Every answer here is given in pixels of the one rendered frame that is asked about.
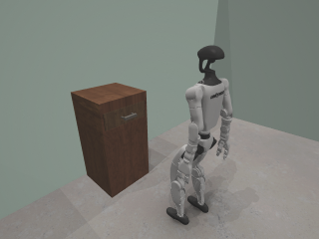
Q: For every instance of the drawer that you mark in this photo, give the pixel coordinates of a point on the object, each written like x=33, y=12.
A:
x=113, y=119

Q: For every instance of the robot torso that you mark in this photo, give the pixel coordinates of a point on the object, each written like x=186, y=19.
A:
x=211, y=103

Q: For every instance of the handle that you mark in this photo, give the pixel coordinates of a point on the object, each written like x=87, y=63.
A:
x=133, y=115

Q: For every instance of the left robot thigh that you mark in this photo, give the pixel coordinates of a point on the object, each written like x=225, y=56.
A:
x=177, y=159

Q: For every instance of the cabinet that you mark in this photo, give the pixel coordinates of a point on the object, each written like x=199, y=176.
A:
x=118, y=157

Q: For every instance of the robot right forearm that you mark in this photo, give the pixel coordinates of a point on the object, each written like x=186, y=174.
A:
x=225, y=127

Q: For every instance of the robot right hand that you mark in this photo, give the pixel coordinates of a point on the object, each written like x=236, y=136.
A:
x=223, y=144

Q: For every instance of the robot right upper arm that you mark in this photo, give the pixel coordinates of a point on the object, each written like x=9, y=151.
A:
x=226, y=110

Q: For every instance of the robot left upper arm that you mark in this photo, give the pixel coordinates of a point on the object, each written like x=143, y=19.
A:
x=194, y=96

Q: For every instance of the robot left hand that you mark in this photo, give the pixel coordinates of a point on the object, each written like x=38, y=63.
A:
x=184, y=168

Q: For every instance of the robot left forearm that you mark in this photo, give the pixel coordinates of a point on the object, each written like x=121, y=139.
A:
x=193, y=139

